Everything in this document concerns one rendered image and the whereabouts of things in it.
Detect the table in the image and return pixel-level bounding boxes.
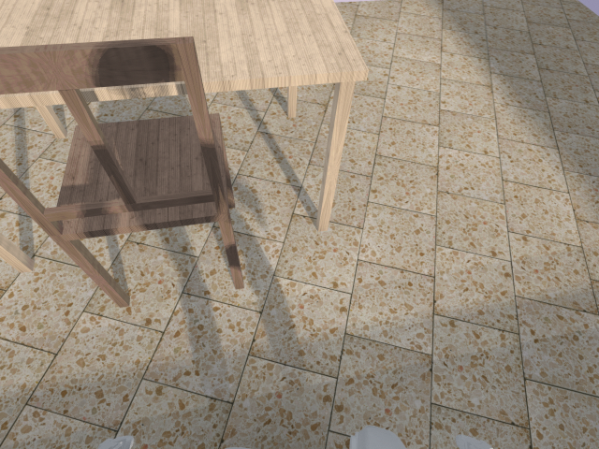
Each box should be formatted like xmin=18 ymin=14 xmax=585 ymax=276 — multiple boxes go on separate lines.
xmin=0 ymin=0 xmax=369 ymax=273

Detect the right robot thigh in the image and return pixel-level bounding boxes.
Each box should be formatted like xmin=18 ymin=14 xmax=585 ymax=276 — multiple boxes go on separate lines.
xmin=349 ymin=427 xmax=406 ymax=449

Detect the chair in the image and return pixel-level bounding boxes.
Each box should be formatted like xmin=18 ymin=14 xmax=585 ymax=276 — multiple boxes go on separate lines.
xmin=0 ymin=36 xmax=244 ymax=308

